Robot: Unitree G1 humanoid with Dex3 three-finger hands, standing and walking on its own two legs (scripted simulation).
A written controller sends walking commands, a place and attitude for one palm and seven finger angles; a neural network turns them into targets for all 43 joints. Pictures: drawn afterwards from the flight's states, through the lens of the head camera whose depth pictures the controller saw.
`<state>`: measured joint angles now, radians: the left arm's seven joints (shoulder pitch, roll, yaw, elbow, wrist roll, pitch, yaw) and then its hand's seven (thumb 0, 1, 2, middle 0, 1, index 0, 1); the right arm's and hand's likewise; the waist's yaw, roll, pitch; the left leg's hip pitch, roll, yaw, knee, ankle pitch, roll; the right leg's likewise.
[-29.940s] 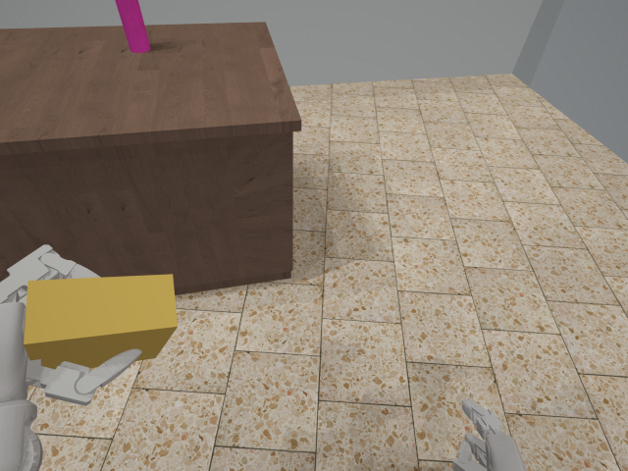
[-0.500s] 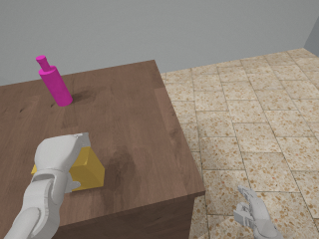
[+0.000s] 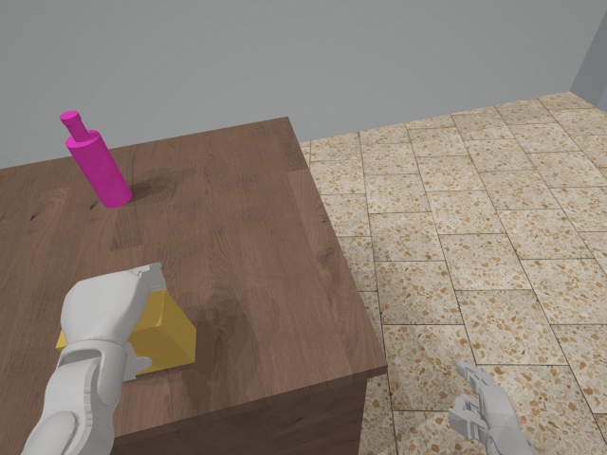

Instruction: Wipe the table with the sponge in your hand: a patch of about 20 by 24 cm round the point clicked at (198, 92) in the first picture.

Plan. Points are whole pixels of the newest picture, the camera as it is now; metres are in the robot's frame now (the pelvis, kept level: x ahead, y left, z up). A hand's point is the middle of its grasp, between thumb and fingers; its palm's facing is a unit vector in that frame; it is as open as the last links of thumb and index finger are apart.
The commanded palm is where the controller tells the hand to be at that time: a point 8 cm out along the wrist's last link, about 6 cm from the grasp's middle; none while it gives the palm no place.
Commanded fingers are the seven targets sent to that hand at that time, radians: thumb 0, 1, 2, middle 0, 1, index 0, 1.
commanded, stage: lower the sponge onto the table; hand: left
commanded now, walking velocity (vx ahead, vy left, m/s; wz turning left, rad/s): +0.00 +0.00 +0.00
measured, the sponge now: (140, 343) +0.22 +0.28 +0.03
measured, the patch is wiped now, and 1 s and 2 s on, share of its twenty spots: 0.00 0.25 0.35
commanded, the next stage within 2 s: wipe forward along the first lane in 0.54 s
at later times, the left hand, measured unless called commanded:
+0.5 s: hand (135, 325) +0.23 +0.28 +0.06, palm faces -0.01 -0.09 -1.00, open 9.6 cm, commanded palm +0.20 +0.27 +0.12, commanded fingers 0.00 0.10 1.30 -1.20 -1.60 -1.20 -1.60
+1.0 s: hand (135, 311) +0.25 +0.30 +0.05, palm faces -0.04 -0.06 -1.00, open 9.6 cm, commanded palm +0.24 +0.29 +0.10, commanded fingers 0.00 0.10 1.30 -1.20 -1.60 -1.20 -1.60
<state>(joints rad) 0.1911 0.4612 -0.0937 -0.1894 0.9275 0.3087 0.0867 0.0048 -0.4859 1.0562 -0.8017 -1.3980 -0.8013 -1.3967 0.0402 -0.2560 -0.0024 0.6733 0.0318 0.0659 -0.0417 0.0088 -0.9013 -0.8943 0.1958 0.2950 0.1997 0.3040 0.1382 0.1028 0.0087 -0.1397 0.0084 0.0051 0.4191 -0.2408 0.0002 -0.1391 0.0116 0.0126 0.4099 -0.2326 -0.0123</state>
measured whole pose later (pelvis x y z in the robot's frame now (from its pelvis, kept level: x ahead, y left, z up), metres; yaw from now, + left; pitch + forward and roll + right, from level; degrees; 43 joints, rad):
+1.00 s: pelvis +0.00 +0.00 +0.00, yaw +1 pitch +1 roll +0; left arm -0.02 0.44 -0.10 0.13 0.95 0.31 0.10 0.00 -0.49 1.06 -0.80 -1.40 -0.80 -1.40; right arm 0.03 -0.25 0.01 0.71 0.05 0.07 -0.06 0.01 -0.90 -0.89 0.20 0.30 0.20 0.30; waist 0.11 0.09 -0.02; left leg -0.22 0.00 -0.02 0.45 -0.24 0.01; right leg -0.21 0.00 -0.01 0.44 -0.24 -0.01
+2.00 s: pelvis -0.01 +0.01 -0.01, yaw +2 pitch +8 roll -1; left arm -0.52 0.52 -0.04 0.74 1.01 0.12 0.12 0.01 -0.51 1.07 -0.82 -1.39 -0.82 -1.39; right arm 0.16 -0.28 -0.02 0.74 0.07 0.11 -0.05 0.00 -0.90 -0.89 0.20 0.30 0.20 0.30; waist 0.04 0.06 -0.07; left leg -0.43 -0.01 -0.03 0.56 -0.27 0.01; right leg -0.41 0.00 -0.02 0.52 -0.26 0.00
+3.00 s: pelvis +0.01 +0.02 -0.01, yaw +2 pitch +9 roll -1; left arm -0.68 0.41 -0.14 0.86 1.01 0.23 0.20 0.01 -0.49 1.08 -0.79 -1.42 -0.79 -1.42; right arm 0.13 -0.25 -0.02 0.76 0.06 0.14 -0.03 0.00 -0.90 -0.89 0.20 0.30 0.20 0.30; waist 0.02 0.06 -0.09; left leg -0.41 -0.02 -0.02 0.53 -0.28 0.02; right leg -0.39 -0.01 -0.01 0.49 -0.27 0.01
